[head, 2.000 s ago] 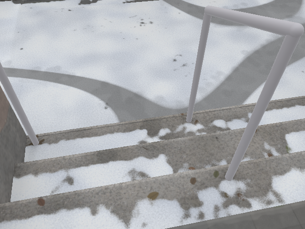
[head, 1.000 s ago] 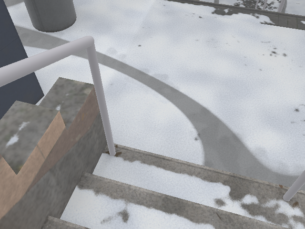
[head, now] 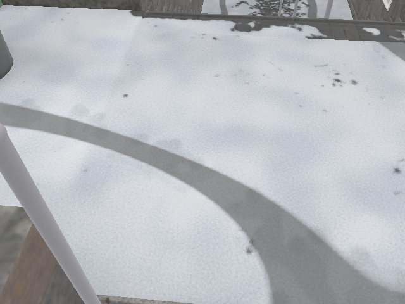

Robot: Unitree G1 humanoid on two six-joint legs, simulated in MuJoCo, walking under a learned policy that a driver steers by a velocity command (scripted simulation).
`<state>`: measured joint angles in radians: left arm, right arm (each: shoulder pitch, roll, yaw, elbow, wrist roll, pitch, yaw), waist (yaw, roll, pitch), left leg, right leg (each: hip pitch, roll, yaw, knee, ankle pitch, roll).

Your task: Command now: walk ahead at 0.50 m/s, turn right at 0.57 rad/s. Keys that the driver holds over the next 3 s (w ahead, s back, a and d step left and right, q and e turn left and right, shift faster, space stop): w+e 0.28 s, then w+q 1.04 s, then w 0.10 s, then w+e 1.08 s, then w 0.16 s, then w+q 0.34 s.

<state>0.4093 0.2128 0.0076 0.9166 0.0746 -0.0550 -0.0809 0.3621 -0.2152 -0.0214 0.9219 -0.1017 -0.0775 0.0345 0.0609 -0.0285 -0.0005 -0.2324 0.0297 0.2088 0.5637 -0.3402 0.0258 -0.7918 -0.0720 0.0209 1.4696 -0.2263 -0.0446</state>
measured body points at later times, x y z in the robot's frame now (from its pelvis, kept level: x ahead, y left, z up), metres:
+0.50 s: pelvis +0.23 -0.05 -0.05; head +0.23 -0.05 +0.40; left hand +0.24 +0.17 -0.20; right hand +0.36 -0.31 -0.15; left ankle +0.41 +0.06 -0.72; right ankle +0.13 -0.14 -0.73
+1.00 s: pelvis +0.54 -0.06 -0.22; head +0.54 -0.06 +0.23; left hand +0.76 +0.13 -0.30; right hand +0.49 -0.27 -0.37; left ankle +0.42 +0.04 -0.88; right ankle +0.73 -0.21 -0.92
